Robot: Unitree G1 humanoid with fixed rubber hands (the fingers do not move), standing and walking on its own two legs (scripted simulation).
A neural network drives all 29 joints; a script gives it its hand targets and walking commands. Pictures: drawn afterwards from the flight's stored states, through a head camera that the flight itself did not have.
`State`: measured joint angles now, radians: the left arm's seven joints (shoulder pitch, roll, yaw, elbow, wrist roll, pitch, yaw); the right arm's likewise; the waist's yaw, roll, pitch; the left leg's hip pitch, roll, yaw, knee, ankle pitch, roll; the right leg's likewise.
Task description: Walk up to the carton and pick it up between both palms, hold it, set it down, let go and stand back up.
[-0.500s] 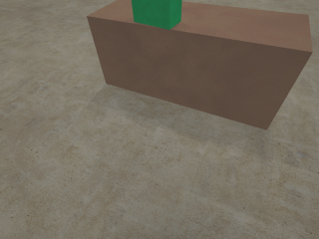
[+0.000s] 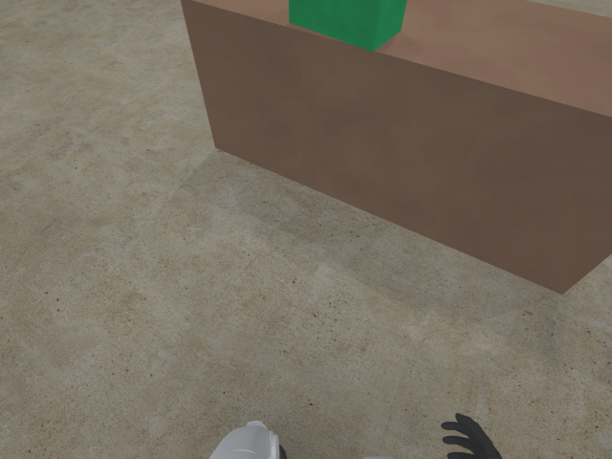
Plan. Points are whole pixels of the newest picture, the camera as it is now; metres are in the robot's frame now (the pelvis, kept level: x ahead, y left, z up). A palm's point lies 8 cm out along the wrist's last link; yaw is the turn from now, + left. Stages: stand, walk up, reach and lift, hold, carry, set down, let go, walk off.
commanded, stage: walk up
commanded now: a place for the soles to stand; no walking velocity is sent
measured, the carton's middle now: out of the picture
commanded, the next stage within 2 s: none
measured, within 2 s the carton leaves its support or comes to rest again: neither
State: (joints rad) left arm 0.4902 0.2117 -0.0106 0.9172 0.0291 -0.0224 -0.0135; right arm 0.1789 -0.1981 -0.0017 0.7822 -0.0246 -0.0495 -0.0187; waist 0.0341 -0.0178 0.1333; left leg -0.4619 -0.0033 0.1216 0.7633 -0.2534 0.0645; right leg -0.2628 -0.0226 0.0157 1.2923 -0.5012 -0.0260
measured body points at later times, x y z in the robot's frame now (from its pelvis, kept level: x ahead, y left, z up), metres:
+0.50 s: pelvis +0.26 -0.08 +0.01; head +0.28 -0.11 +0.46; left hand +0.35 +0.15 -0.10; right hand +0.25 -0.34 -0.14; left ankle +0.20 +0.05 -0.62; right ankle +0.31 -0.21 -0.70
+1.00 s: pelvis +0.50 -0.05 +0.03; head +0.51 -0.03 +0.47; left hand +0.58 +0.21 -0.11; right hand +0.52 -0.30 -0.09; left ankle +0.52 +0.06 -0.70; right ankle +0.51 -0.18 -0.63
